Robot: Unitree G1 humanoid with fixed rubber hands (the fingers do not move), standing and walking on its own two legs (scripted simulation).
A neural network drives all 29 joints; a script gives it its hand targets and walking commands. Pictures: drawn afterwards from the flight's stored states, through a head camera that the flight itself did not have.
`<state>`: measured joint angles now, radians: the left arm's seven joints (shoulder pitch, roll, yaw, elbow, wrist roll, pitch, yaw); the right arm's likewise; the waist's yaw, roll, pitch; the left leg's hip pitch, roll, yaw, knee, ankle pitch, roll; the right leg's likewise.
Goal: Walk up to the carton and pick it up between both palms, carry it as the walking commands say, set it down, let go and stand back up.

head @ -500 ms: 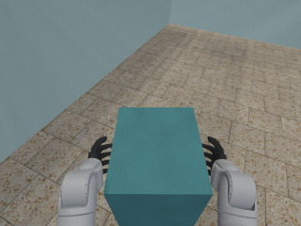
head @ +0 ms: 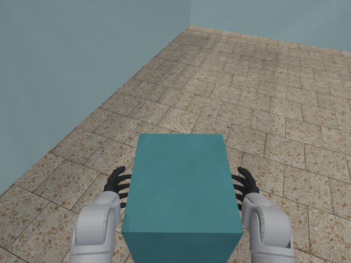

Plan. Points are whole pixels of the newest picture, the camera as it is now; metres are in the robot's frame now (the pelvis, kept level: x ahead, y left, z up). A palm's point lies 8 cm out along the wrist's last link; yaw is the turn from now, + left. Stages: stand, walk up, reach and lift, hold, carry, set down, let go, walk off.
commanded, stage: carry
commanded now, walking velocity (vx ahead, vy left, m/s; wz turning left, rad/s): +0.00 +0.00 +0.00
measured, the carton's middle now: (180, 201) +0.30 -0.01 -0.01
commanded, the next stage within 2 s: none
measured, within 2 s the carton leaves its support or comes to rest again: neither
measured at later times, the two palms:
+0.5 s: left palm (119, 198) +0.26 +0.13 +0.06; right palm (257, 201) +0.27 -0.17 +0.06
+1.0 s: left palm (120, 200) +0.27 +0.13 +0.04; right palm (253, 201) +0.28 -0.17 +0.04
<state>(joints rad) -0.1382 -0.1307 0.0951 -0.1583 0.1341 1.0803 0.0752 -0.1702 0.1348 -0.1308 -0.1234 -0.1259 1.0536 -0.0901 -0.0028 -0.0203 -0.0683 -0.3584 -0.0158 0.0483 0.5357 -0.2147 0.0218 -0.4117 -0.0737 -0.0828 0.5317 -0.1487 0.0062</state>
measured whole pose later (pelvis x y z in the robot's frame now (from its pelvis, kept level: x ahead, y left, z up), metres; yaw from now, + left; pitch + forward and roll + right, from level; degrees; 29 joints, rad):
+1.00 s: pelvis +0.00 -0.02 +0.00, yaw +1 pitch +3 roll +0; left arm -0.11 -0.13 0.10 -0.04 0.14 0.87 0.06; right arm -0.12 0.13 -0.11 -0.02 -0.14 0.85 -0.09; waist 0.00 0.00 -0.09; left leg -0.37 0.01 0.01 0.52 -0.21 -0.01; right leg -0.41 -0.05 -0.12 0.51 -0.16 -0.03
